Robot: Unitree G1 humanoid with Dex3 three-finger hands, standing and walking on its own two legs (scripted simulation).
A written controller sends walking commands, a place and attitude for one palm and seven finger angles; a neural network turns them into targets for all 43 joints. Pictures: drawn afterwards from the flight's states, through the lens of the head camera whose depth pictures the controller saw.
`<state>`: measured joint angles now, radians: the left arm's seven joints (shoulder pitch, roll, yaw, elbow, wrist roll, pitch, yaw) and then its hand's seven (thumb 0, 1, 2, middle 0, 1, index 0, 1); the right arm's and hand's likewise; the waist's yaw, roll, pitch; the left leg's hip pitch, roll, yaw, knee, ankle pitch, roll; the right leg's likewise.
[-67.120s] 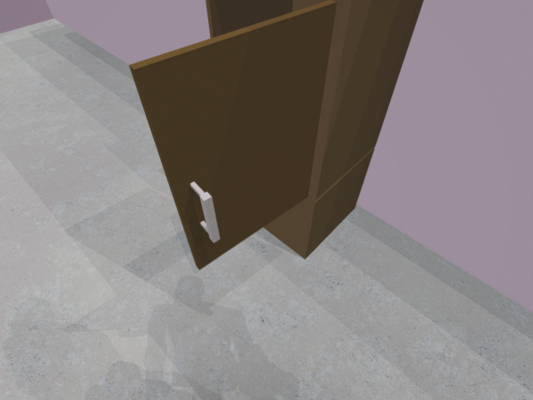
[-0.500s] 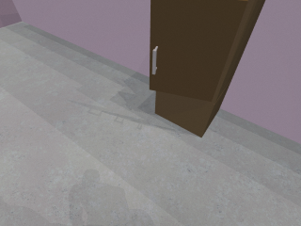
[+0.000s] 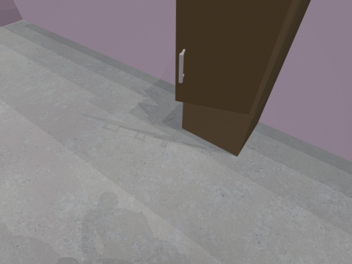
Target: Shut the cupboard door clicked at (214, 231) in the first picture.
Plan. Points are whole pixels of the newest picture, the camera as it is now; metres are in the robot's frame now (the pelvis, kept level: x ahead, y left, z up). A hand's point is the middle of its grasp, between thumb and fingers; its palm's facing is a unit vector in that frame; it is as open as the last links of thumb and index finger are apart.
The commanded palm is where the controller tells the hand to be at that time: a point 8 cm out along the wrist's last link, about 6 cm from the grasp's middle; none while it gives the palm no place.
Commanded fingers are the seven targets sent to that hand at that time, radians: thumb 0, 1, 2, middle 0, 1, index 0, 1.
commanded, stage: walk to a spot facing it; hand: left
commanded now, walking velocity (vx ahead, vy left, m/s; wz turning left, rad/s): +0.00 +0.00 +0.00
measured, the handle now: (182, 66) +0.99 +0.01 -0.10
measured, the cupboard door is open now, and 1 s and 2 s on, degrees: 19 19 19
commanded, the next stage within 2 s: turn to face it in 0.52 s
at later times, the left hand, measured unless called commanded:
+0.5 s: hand out of the picture +0.04 +0.15 -0.18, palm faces +0.07 -0.98 -0.19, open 7.4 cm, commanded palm none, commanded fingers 0.00 0.90 0.90 -0.20 -0.30 -0.20 -0.30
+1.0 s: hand (112, 218) +0.28 +0.21 -0.18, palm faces -0.03 -0.97 -0.24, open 7.4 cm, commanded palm none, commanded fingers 0.00 0.90 0.90 -0.20 -0.30 -0.20 -0.30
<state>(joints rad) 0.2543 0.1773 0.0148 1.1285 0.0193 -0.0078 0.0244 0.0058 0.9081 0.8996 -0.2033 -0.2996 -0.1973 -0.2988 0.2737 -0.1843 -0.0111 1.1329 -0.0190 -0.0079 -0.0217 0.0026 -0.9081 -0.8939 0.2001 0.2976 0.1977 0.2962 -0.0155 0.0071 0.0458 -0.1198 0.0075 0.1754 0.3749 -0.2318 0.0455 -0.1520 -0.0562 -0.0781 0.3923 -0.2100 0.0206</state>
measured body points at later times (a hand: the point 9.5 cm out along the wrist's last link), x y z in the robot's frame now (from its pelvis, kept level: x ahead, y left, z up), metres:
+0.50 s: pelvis +0.07 -0.02 -0.01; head +0.09 -0.03 +0.44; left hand +0.04 +0.20 -0.17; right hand +0.03 -0.23 -0.18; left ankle +0.00 +0.08 -0.71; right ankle +0.00 -0.13 -0.74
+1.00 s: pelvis +0.21 +0.02 -0.02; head +0.24 +0.01 +0.43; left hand +0.28 +0.26 -0.16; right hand +0.24 -0.22 -0.18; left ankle +0.22 +0.13 -0.74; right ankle +0.21 -0.09 -0.75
